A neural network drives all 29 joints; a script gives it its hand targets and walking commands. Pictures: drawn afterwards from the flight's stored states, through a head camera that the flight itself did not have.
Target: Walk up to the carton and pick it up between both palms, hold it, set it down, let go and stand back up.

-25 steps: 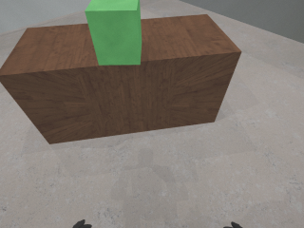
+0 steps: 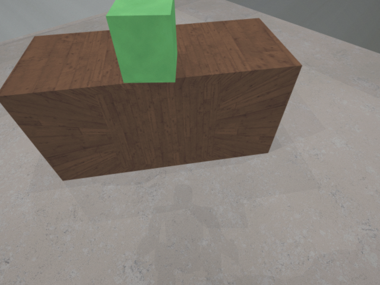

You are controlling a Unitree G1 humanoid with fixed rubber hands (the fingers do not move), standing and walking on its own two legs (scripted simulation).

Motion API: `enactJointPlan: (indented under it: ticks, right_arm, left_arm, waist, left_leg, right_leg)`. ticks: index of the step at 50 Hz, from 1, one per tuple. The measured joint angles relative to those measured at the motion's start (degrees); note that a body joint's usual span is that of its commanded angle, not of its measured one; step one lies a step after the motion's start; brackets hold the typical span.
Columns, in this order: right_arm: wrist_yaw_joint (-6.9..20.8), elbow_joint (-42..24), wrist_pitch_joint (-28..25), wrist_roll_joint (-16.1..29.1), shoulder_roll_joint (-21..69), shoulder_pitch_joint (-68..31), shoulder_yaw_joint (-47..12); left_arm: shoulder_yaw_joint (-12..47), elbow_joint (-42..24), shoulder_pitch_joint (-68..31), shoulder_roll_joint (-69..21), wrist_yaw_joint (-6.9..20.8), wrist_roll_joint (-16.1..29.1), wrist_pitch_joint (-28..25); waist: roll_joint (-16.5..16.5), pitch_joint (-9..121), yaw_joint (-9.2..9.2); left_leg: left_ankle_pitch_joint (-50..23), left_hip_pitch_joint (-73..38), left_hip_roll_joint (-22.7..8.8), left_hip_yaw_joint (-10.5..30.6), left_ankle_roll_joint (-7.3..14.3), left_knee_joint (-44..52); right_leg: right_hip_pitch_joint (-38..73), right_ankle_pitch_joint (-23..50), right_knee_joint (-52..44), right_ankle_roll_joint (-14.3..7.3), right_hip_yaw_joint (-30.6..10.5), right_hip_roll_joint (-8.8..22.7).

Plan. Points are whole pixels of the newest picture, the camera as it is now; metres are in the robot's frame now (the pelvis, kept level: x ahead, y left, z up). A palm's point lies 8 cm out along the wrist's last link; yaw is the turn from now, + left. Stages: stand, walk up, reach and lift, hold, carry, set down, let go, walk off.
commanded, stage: stand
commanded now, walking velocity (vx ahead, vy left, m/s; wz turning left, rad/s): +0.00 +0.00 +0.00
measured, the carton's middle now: (148, 38) +1.05 +0.21 +0.03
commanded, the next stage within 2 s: none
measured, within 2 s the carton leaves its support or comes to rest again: neither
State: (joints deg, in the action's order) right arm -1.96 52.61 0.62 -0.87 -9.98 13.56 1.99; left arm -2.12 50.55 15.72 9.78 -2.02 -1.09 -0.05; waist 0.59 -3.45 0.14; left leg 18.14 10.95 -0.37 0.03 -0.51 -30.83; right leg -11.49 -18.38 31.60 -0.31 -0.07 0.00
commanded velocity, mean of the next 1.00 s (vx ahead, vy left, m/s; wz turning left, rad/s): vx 0.00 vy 0.00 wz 0.00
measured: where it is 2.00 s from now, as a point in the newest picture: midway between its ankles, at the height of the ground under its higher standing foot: outside the picture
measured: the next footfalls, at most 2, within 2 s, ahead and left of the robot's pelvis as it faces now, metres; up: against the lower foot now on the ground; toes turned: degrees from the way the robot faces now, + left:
none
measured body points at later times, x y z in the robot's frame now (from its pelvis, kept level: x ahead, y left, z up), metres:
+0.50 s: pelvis -0.01 +0.00 +0.01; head +0.00 -0.01 +0.46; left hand -0.01 +0.22 -0.15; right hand -0.01 -0.22 -0.16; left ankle -0.02 +0.13 -0.73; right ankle -0.01 -0.12 -0.73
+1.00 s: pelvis -0.01 -0.01 +0.01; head +0.00 -0.01 +0.46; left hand -0.03 +0.20 -0.15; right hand -0.04 -0.21 -0.16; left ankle -0.02 +0.13 -0.73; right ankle -0.01 -0.12 -0.73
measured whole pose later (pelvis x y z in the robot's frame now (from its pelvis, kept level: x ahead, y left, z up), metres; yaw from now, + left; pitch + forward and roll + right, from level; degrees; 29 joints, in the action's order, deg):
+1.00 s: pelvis -0.01 -0.01 +0.01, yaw +0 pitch -3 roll +0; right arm -2.6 67.7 0.2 -0.6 -6.3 16.0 0.2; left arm -0.8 64.8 17.6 5.8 -2.5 -0.6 -0.7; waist 0.7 -4.2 0.3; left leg 14.2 8.9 -1.0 0.2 -1.2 -25.7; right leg -9.5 -14.5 26.6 -0.8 0.2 -0.5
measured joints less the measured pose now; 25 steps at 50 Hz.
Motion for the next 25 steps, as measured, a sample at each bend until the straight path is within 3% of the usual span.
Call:
enactJointPlan:
  ticks: [25]
  right_arm:
    - [-0.4,11.3,-0.2,0.3,2.5,1.5,-1.1]
  left_arm:
    - [0.8,10.5,1.6,-2.2,-0.3,0.4,-0.4]
  waist:
    - [-0.2,-1.0,-0.05]
  left_leg:
    - [-2.9,-3.3,-0.3,-0.1,-0.3,4.7]
  right_leg:
    - [3.1,2.9,-4.6,-0.2,0.0,-0.2]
